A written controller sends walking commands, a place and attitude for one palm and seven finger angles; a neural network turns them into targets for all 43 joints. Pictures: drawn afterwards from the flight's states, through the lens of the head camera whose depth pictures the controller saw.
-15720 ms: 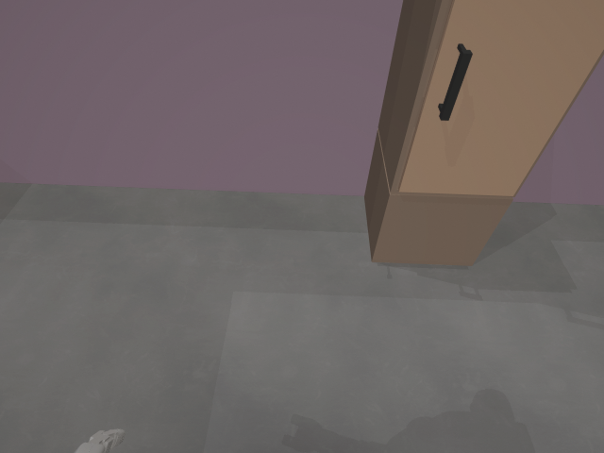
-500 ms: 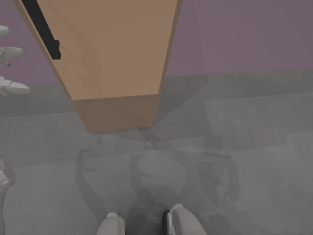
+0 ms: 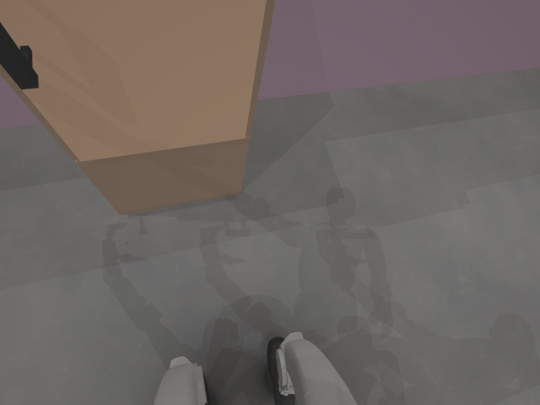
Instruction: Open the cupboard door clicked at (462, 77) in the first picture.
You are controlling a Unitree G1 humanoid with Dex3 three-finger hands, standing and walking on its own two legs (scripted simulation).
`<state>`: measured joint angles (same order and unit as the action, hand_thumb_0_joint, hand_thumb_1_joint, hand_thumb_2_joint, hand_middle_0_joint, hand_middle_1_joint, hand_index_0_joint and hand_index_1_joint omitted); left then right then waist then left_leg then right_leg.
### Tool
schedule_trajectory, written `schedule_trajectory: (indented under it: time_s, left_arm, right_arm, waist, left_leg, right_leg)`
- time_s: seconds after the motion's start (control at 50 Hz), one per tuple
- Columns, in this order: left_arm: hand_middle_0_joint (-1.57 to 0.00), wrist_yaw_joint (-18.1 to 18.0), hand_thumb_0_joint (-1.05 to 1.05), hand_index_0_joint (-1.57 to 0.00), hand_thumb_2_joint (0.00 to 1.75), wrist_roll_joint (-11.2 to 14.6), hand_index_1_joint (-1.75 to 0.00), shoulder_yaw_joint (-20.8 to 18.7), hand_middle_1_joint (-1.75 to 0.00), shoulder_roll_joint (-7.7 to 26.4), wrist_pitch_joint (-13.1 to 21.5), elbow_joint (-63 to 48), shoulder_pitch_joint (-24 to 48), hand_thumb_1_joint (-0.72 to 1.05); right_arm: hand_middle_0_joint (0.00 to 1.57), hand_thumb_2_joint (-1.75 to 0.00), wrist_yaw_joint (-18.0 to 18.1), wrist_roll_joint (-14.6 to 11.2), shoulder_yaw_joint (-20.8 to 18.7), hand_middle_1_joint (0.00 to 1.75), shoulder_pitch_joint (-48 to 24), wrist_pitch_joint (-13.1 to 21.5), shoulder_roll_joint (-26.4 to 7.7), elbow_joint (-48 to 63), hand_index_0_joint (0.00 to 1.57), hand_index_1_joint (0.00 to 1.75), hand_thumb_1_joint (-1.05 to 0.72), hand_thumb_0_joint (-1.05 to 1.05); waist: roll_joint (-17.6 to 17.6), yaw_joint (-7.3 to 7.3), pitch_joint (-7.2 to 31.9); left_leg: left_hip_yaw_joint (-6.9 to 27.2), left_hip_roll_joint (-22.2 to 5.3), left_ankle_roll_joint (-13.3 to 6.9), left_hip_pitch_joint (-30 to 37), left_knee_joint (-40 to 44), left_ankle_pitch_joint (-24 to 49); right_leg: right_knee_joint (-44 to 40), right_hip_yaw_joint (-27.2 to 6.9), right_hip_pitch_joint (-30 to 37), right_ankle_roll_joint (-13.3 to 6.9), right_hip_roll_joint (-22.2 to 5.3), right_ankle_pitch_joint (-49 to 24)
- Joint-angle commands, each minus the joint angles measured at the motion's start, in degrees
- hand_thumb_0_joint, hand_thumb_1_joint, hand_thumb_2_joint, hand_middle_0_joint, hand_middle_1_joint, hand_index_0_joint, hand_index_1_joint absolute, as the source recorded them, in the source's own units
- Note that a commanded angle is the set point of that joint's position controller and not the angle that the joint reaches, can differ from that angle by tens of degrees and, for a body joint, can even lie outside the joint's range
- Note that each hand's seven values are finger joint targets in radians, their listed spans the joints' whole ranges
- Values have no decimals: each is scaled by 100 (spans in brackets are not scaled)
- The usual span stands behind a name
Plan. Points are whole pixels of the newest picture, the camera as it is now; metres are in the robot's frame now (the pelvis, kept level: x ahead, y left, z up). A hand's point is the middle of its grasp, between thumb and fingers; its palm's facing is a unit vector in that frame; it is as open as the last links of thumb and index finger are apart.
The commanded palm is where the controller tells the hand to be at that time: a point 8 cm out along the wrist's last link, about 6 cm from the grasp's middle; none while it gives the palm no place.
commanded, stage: move the hooked fingers beside the handle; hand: left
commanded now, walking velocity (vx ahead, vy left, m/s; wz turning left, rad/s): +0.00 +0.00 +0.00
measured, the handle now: out of the picture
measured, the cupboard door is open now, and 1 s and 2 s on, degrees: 0 0 0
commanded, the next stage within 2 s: slide the fingers in behind the handle in 1.12 s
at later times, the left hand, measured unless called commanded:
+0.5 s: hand out of the picture +0.53 +0.32 +0.12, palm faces +0.11 -0.99 -0.02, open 14.0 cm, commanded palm +0.51 +0.34 +0.10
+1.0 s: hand out of the picture +0.54 +0.30 +0.11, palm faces +0.10 -0.99 -0.03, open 14.0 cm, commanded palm +0.52 +0.34 +0.10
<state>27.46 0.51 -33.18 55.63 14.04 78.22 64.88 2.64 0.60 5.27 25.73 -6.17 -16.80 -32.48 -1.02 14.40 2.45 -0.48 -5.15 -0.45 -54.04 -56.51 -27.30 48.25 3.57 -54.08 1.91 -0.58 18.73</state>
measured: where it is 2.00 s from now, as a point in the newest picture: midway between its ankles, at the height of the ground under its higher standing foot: (242, 403)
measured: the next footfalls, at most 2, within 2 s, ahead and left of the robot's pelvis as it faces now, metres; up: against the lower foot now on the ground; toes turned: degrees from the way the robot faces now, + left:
none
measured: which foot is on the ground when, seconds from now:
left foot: down 0.00-1.00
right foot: down 0.00-1.00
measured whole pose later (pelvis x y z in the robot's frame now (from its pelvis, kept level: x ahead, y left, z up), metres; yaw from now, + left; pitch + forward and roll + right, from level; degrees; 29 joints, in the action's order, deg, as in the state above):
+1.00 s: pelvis -0.01 +0.00 -0.01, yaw +0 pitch +25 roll -5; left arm 25.8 0.5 -32.8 55.5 15.1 77.7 66.4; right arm 2.2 0.6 6.0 24.8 -6.1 -16.5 -32.5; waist -1.3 14.9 2.0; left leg 0.4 -5.4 -0.3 -57.1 -59.0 -27.3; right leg 50.0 4.0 -56.6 1.7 -0.2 18.4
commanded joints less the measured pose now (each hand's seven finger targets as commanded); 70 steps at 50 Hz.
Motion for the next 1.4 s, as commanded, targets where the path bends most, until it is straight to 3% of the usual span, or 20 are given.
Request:
schedule_trajectory:
  time_s: [0.0, 0.1, 0.14, 0.18, 0.22, 0.3, 0.44, 0.54, 0.58, 0.66, 0.74, 0.82, 0.98, 1.04, 1.1, 1.2, 1.24, 1.28, 1.34, 1.38]
  left_arm:
    - [-30, 102, 0, -30, 30, 224, -120, -140, -120, 1639, 358, -1382, 1968, -50]
    - [-30, 120, 0, -30, 30, 344, -120, -175, -120, 1437, 377, -1591, 1868, -50]
    - [-30, 51, 0, -30, 30, 342, -120, -364, -120, 1668, 339, -1597, 1864, -50]
    - [-30, -33, 0, -30, 30, 268, -120, -544, -120, 1957, 367, -1813, 1859, -50]
    - [-30, -110, 0, -30, 30, 197, -120, -415, -120, 1783, 373, -1805, 1685, -50]
    - [-30, -170, 0, -30, 30, 193, -120, -529, -120, 1910, 474, -1942, 1691, -50]
    - [-30, 140, 0, -30, 30, 378, -120, -97, -120, 1301, 338, -1475, 1355, -50]
    - [-30, 158, 0, -30, 30, 476, -120, 152, -120, 978, 367, -1463, 1682, -50]
    - [-30, 83, 0, -30, 30, 453, -120, -13, -120, 1222, 503, -1753, 2007, -50]
    - [-30, -115, 0, -30, 30, 393, -120, -96, -120, 1300, 589, -1746, 2164, -50]
    - [-30, -257, 0, -30, 30, 192, -120, -34, -120, 1511, 455, -1305, 2211, -50]
    - [-30, -304, 0, -30, 30, 22, -120, -153, -120, 1920, 479, -1457, 2397, -50]
    - [-30, -68, 0, -30, 30, 140, -120, -62, -120, 1799, 377, -1183, 2375, -50]
    - [-30, -27, 0, -30, 30, 125, -120, 22, -120, 1749, 226, -950, 2221, -50]
    - [-30, -37, 0, -30, 30, 118, -120, -123, -120, 1925, 331, -1319, 2294, -50]
    - [-30, -55, 0, -30, 30, 204, -120, -325, -120, 1988, 431, -1554, 2208, -50]
    - [-30, -51, 0, -30, 30, 226, -120, -269, -120, 1896, 371, -1473, 2147, -50]
    - [-30, -68, 0, -30, 30, 218, -120, -133, -120, 1716, 352, -1545, 2245, -50]
    - [-30, -111, 0, -30, 30, 216, -120, -47, -120, 1462, 354, -1890, 2041, -50]
    - [-30, -131, 0, -30, 30, 285, -120, 9, -120, 1281, 358, -1876, 2051, -50]
  right_arm:
    - [20, -90, 41, 53, -466, 30, 1327, -32, -1187, 163, 20, 30, -90, 0]
    - [20, -90, -43, 67, -515, 30, 1363, -98, -1184, 119, 20, 30, -90, 0]
    - [20, -90, -53, 69, -512, 30, 1342, -101, -1188, 146, 20, 30, -90, 0]
    - [20, -90, -60, 77, -516, 30, 1333, -102, -1180, 180, 20, 30, -90, 0]
    - [20, -90, -104, 72, -509, 30, 1295, -108, -1128, 206, 20, 30, -90, 0]
    - [20, -90, -117, 70, -539, 30, 1258, -113, -1135, 223, 20, 30, -90, 0]
    - [20, -90, -92, -5, -499, 30, 1136, -124, -1135, 242, 20, 30, -90, 0]
    - [20, -90, -37, -6, -489, 30, 1108, -91, -1137, 201, 20, 30, -90, 0]
    - [20, -90, -21, 25, -502, 30, 1134, -71, -1152, 147, 20, 30, -90, 0]
    - [20, -90, -25, 63, -487, 30, 1132, -21, -1140, 123, 20, 30, -90, 0]
    - [20, -90, -8, 26, -414, 30, 1048, 12, -1136, 139, 20, 30, -90, 0]
    - [20, -90, 25, 48, -378, 30, 1104, 39, -1144, 159, 20, 30, -90, 0]
    - [20, -90, 37, 22, -359, 30, 1209, 29, -1188, 118, 20, 30, -90, 0]
    - [20, -90, 45, 4, -331, 30, 1239, 30, -1193, 128, 20, 30, -90, 0]
    - [20, -90, 39, 42, -358, 30, 1322, 23, -1195, 122, 20, 30, -90, 0]
    - [20, -90, -24, 68, -406, 30, 1340, -19, -1209, 106, 20, 30, -90, 0]
    - [20, -90, -35, 51, -397, 30, 1315, -27, -1196, 116, 20, 30, -90, 0]
    - [20, -90, -44, 48, -399, 30, 1310, -38, -1172, 102, 20, 30, -90, 0]
    - [20, -90, -87, 80, -469, 30, 1375, -53, -1162, 68, 20, 30, -90, 0]
    - [20, -90, -101, 86, -471, 30, 1376, -76, -1148, 45, 20, 30, -90, 0]
  waist:
    - [-1462, -138, 3295]
    - [-1525, -159, 3295]
    - [-1390, -188, 3253]
    - [-1650, -286, 3432]
    - [-1629, -303, 3281]
    - [-1669, -309, 3330]
    - [-1331, -208, 2892]
    - [-1176, -68, 2675]
    - [-1560, -124, 2997]
    - [-1477, -117, 3084]
    - [-1263, -49, 2708]
    - [-1558, -107, 3092]
    - [-1483, -9, 3077]
    - [-1152, 46, 2831]
    - [-1613, -66, 3191]
    - [-1657, -102, 3320]
    - [-1522, -81, 3126]
    - [-1703, -52, 3127]
    - [-2002, -116, 3482]
    - [-1899, -70, 3334]
  left_leg:
    - [336, 185, -55, 2368, 489, 3555]
    - [376, 142, -20, 2644, 422, 3862]
    - [321, 178, -69, 2351, 436, 3595]
    - [301, 197, -58, 2380, 432, 3724]
    - [251, 211, -73, 2340, 416, 3660]
    - [278, 203, -66, 2420, 425, 3766]
    - [229, 230, -104, 2222, 464, 3391]
    - [275, 222, -105, 2201, 488, 3039]
    - [346, 210, -42, 2479, 465, 3248]
    - [353, 217, -51, 2354, 422, 3079]
    - [289, 240, -115, 1768, 448, 2423]
    - [313, 243, -110, 1836, 410, 2584]
    - [358, 203, -109, 1846, 411, 2559]
    - [311, 208, -160, 1477, 393, 2317]
    - [330, 207, -115, 1825, 367, 2714]
    - [358, 178, -69, 2060, 294, 3070]
    - [335, 182, -96, 1915, 319, 2884]
    - [363, 178, -80, 2077, 336, 3017]
    - [415, 148, -8, 2664, 288, 3698]
    - [471, 113, 17, 2760, 282, 3908]
  right_leg:
    - [-157, -11, 1518, -235, 376, -2044]
    - [-170, 41, 1330, -245, 428, -2048]
    - [-178, 9, 1591, -236, 425, -2147]
    - [-124, -12, 1739, -261, 410, -2302]
    - [-159, -28, 1728, -249, 421, -2308]
    - [-139, -17, 1823, -262, 436, -2405]
    - [-210, -2, 1675, -233, 434, -2220]
    - [-255, 13, 1361, -222, 428, -1836]
    - [-183, 24, 1270, -258, 413, -1793]
    - [-136, 11, 1335, -271, 410, -1730]
    - [-203, -33, 1394, -209, 378, -1392]
    - [-112, -49, 1503, -222, 359, -1506]
    - [-114, 6, 1295, -216, 386, -1399]
    - [-147, -8, 1317, -184, 402, -1313]
    - [-68, 5, 1313, -231, 400, -1525]
    - [-29, 36, 1277, -242, 435, -1713]
    - [-70, 37, 1306, -228, 440, -1648]
    - [-79, 53, 1207, -235, 443, -1689]
    - [-70, 84, 1058, -242, 445, -1876]
    - [-77, 123, 935, -248, 458, -1880]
